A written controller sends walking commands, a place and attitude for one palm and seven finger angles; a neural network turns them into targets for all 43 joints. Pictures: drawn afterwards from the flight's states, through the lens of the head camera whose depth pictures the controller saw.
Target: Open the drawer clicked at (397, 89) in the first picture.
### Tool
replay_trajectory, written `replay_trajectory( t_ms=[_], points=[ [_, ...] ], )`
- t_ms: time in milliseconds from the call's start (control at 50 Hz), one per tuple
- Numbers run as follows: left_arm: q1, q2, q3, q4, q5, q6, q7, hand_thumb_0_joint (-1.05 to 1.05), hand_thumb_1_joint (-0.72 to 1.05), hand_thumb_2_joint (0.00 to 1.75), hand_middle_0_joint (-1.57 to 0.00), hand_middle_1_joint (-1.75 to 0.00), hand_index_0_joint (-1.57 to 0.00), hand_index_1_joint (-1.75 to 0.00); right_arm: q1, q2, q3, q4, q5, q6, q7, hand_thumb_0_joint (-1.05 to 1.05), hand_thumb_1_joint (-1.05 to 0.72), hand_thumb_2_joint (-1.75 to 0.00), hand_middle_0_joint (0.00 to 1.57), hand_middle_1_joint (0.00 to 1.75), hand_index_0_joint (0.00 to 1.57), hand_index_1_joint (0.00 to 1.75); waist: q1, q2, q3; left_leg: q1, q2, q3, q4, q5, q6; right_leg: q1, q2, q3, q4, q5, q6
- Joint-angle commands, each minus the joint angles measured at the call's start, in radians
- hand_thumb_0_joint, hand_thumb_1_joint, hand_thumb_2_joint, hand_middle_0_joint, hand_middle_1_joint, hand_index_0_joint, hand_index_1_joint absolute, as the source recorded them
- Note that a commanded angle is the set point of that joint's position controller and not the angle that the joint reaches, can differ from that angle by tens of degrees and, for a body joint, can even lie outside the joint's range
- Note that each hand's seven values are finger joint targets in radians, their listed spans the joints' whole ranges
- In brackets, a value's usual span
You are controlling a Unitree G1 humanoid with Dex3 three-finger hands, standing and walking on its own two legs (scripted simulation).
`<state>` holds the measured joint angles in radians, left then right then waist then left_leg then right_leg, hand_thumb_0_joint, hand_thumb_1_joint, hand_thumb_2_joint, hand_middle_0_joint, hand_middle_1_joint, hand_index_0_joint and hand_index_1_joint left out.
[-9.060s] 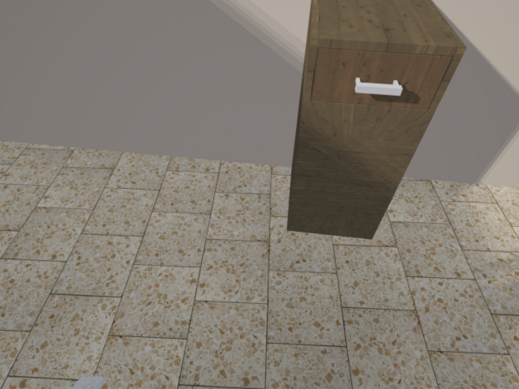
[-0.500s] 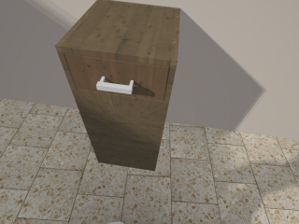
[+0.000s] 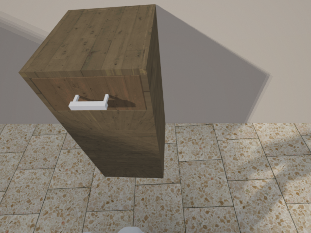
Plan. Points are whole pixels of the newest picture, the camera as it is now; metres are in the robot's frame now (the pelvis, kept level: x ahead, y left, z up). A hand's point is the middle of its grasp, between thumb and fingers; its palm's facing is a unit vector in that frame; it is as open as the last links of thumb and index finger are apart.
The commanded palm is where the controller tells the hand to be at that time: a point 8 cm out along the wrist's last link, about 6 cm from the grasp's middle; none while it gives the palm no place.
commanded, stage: come to a stop and stand still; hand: left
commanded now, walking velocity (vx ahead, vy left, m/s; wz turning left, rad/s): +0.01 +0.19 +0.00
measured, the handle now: (90, 101) +0.50 +0.25 +0.02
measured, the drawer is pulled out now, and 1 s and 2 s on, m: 0.00 0.00 0.00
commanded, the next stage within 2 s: look again from close up in 0.60 s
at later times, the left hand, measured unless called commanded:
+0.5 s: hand out of the picture -0.04 +0.23 -0.17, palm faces +0.10 -0.97 -0.21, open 7.3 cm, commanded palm none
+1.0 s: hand out of the picture +0.01 +0.23 -0.17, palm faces +0.02 -0.97 -0.23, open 7.3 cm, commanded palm none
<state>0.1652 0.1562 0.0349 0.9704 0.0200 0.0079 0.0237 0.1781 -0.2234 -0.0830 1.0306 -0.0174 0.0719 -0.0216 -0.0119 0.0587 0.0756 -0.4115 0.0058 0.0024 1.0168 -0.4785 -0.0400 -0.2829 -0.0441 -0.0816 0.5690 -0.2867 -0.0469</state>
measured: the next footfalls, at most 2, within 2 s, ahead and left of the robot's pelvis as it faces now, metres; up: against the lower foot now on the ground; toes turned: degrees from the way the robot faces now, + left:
left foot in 0.40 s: -0.03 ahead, +0.17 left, +0.00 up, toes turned -1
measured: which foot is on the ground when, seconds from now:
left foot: up 0.00-0.38, down 0.40-1.00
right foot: down 0.00-1.00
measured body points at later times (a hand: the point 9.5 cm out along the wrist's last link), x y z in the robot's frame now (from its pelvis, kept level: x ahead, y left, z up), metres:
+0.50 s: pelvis -0.03 +0.03 +0.00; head -0.02 +0.04 +0.45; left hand -0.04 +0.28 -0.16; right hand +0.02 -0.19 -0.15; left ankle -0.07 +0.17 -0.74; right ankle +0.00 -0.08 -0.73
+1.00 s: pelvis +0.00 +0.05 +0.00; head +0.01 +0.03 +0.45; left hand +0.01 +0.28 -0.15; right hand -0.01 -0.17 -0.17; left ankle -0.07 +0.17 -0.74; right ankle -0.01 -0.08 -0.74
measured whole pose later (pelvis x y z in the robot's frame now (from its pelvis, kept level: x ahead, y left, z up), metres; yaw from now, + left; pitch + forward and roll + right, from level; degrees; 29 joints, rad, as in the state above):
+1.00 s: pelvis +0.00 +0.05 +0.00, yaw +0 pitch +0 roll +0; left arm 0.26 0.16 0.00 1.10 0.00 -0.02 0.03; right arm 0.32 -0.15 0.02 1.06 -0.02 -0.02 -0.03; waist -0.01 0.04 0.03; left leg -0.13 0.02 0.03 0.50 -0.37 -0.01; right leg -0.24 -0.04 -0.03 0.55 -0.31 0.02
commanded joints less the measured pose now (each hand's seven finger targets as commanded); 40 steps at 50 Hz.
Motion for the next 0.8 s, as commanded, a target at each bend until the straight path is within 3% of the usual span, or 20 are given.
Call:
replay_trajectory(
  t_ms=[0,100,160,240,280,320,340,360,380,420,480,520,540,560,580,660,680,700,740,780],
  points=[
    [0.067,0.210,0.055,-0.040,0.000,-0.015,0.026,0.00,0.90,0.90,-0.20,-0.30,-0.20,-0.30,0.042,-0.062,-0.003,-0.052,-0.005,-0.010,0.013,0.00,-0.90,-0.90,0.20,0.30,0.20,0.30,0.039,-0.198,-0.122,-0.108,0.011,-0.062,0.150,0.076,-0.025,0.192,-0.294,0.234,-0.193,0.632,-0.119],
    [0.107,0.213,0.058,-0.025,0.005,-0.014,0.023,0.00,0.90,0.90,-0.20,-0.30,-0.20,-0.30,0.021,-0.056,0.005,-0.065,-0.004,-0.015,0.018,0.00,-0.90,-0.90,0.20,0.30,0.20,0.30,0.063,-0.219,-0.128,-0.084,0.019,-0.037,0.007,0.079,-0.032,0.226,-0.284,0.242,-0.236,0.441,-0.115],
    [0.112,0.215,0.055,-0.017,0.012,-0.010,0.014,0.00,0.90,0.90,-0.20,-0.30,-0.20,-0.30,0.016,-0.044,0.013,-0.068,0.000,-0.022,0.022,0.00,-0.90,-0.90,0.20,0.30,0.20,0.30,0.067,-0.240,-0.109,-0.006,0.016,-0.007,-0.139,0.065,-0.018,0.166,-0.257,0.249,-0.281,0.270,-0.108],
    [0.100,0.225,0.060,-0.004,0.015,-0.003,0.009,0.00,0.90,0.90,-0.20,-0.30,-0.20,-0.30,0.036,-0.033,0.024,-0.060,0.007,-0.037,0.019,0.00,-0.90,-0.90,0.20,0.30,0.20,0.30,0.061,-0.260,-0.096,0.093,0.012,0.027,-0.316,0.056,0.006,0.100,-0.245,0.258,-0.310,0.120,-0.114],
    [0.083,0.220,0.057,0.008,0.011,0.001,0.009,0.00,0.90,0.90,-0.20,-0.30,-0.20,-0.30,0.096,-0.023,0.029,-0.040,0.006,-0.047,0.015,0.00,-0.90,-0.90,0.20,0.30,0.20,0.30,0.032,-0.244,-0.106,0.177,0.004,0.044,-0.459,0.127,0.016,0.065,-0.214,0.241,-0.293,0.071,-0.089],
    [0.059,0.187,0.047,0.018,0.001,0.008,0.008,0.00,0.90,0.90,-0.20,-0.30,-0.20,-0.30,0.172,-0.019,0.037,-0.006,0.009,-0.060,0.009,0.00,-0.90,-0.90,0.20,0.30,0.20,0.30,-0.005,-0.180,-0.107,0.338,0.021,0.044,-0.648,0.247,0.027,-0.044,-0.152,0.185,-0.225,-0.032,-0.030],
    [0.077,0.143,0.036,0.015,-0.008,0.012,0.006,0.00,0.90,0.90,-0.20,-0.30,-0.20,-0.30,0.174,-0.060,0.034,-0.006,0.002,-0.068,0.007,0.00,-0.90,-0.90,0.20,0.30,0.20,0.30,0.002,-0.026,-0.083,0.335,0.107,-0.070,-0.718,0.191,0.056,-0.118,-0.086,0.144,-0.150,-0.105,0.004],
    [0.087,0.104,0.026,0.008,-0.011,0.015,0.000,0.00,0.90,0.90,-0.20,-0.30,-0.20,-0.30,0.141,-0.108,0.029,-0.026,-0.004,-0.069,0.003,0.00,-0.90,-0.90,0.20,0.30,0.20,0.30,0.014,0.115,-0.037,0.221,0.228,-0.205,-0.801,0.081,0.103,-0.118,-0.023,0.060,-0.072,-0.092,0.039],
    [0.101,0.083,0.021,0.011,-0.008,0.007,-0.005,0.00,0.90,0.90,-0.20,-0.30,-0.20,-0.30,0.094,-0.134,0.033,-0.048,-0.005,-0.065,0.000,0.00,-0.90,-0.90,0.20,0.30,0.20,0.30,0.037,0.098,-0.018,0.075,0.273,-0.246,-0.835,0.013,0.137,-0.043,-0.008,0.021,-0.017,-0.053,0.051],
    [0.102,0.082,0.014,0.050,0.003,0.020,-0.007,0.00,0.90,0.90,-0.20,-0.30,-0.20,-0.30,0.020,-0.097,0.043,-0.035,0.000,-0.073,-0.008,0.00,-0.90,-0.90,0.20,0.30,0.20,0.30,0.051,0.218,0.031,-0.010,0.232,-0.212,-0.905,-0.023,0.138,0.026,-0.015,0.028,0.061,-0.037,0.059],
    [0.153,0.080,-0.001,0.098,0.000,0.006,-0.011,0.00,0.90,0.90,-0.20,-0.30,-0.20,-0.30,0.027,-0.070,0.054,-0.009,0.003,-0.078,-0.017,0.00,-0.90,-0.90,0.20,0.30,0.20,0.30,0.062,0.103,0.024,0.091,0.162,-0.106,-0.785,0.189,0.112,0.042,-0.023,0.053,-0.054,0.059,0.058],
    [0.171,0.103,-0.008,0.124,-0.004,-0.008,-0.006,0.00,0.90,0.90,-0.20,-0.30,-0.20,-0.30,0.084,-0.049,0.057,0.016,0.010,-0.086,-0.017,0.00,-0.90,-0.90,0.20,0.30,0.20,0.30,0.045,0.015,-0.013,0.158,0.116,-0.070,-0.701,0.328,0.085,0.094,-0.048,0.098,-0.171,0.196,0.052],
    [0.178,0.107,-0.012,0.134,-0.006,-0.013,-0.002,0.00,0.90,0.90,-0.20,-0.30,-0.20,-0.30,0.103,-0.036,0.058,0.023,0.013,-0.091,-0.016,0.00,-0.90,-0.90,0.20,0.30,0.20,0.30,0.036,0.006,-0.033,0.190,0.101,-0.051,-0.673,0.374,0.074,0.105,-0.072,0.114,-0.182,0.253,0.045],
    [0.162,0.116,-0.010,0.143,-0.009,-0.019,-0.001,0.00,0.90,0.90,-0.20,-0.30,-0.20,-0.30,0.122,-0.028,0.060,0.035,0.013,-0.087,-0.017,0.00,-0.90,-0.90,0.20,0.30,0.20,0.30,0.020,-0.097,-0.057,0.215,0.093,-0.032,-0.643,0.389,0.057,0.108,-0.074,0.133,-0.179,0.296,0.034],
    [0.158,0.110,-0.011,0.146,-0.011,-0.024,0.001,0.00,0.90,0.90,-0.20,-0.30,-0.20,-0.30,0.140,-0.031,0.059,0.044,0.013,-0.087,-0.017,0.00,-0.90,-0.90,0.20,0.30,0.20,0.30,0.014,-0.134,-0.084,0.248,0.093,-0.026,-0.637,0.400,0.051,0.108,-0.080,0.133,-0.177,0.318,0.030],
    [0.152,0.092,-0.014,0.152,-0.013,-0.022,0.006,0.00,0.90,0.90,-0.20,-0.30,-0.20,-0.30,0.150,-0.019,0.066,0.070,0.013,-0.093,-0.019,0.00,-0.90,-0.90,0.20,0.30,0.20,0.30,0.018,-0.079,-0.065,0.248,0.102,-0.027,-0.662,0.405,0.051,0.110,-0.070,0.114,-0.181,0.273,0.034],
    [0.242,0.109,-0.018,0.182,-0.002,-0.041,0.052,0.00,0.90,0.90,-0.20,-0.30,-0.20,-0.30,0.061,-0.064,0.057,0.001,0.018,-0.101,-0.003,0.00,-0.90,-0.90,0.20,0.30,0.20,0.30,0.051,-0.075,0.009,0.154,0.111,0.023,-0.502,0.367,0.027,0.093,-0.108,0.144,-0.154,0.446,0.032],
    [0.208,0.145,-0.015,0.135,-0.006,-0.051,0.042,0.00,0.90,0.90,-0.20,-0.30,-0.20,-0.30,0.116,-0.005,0.063,-0.023,0.010,-0.092,0.000,0.00,-0.90,-0.90,0.20,0.30,0.20,0.30,0.006,-0.040,-0.053,0.161,0.051,-0.005,-0.543,0.166,0.032,0.080,-0.138,0.202,-0.175,0.250,0.004],
    [0.155,0.135,-0.018,0.103,-0.007,-0.050,0.024,0.00,0.90,0.90,-0.20,-0.30,-0.20,-0.30,0.161,-0.002,0.073,-0.030,0.000,-0.093,0.009,0.00,-0.90,-0.90,0.20,0.30,0.20,0.30,-0.003,-0.015,-0.047,0.173,0.058,-0.017,-0.575,0.208,0.054,0.023,-0.083,0.160,-0.154,0.000,-0.005],
    [0.154,0.108,-0.023,0.100,-0.008,-0.046,0.016,0.00,0.90,0.90,-0.20,-0.30,-0.20,-0.30,0.186,-0.014,0.080,-0.031,0.000,-0.109,0.003,0.00,-0.90,-0.90,0.20,0.30,0.20,0.30,0.005,0.025,-0.057,0.164,0.091,-0.045,-0.598,0.339,0.071,0.063,-0.051,0.115,-0.098,0.100,0.005]
  ],
)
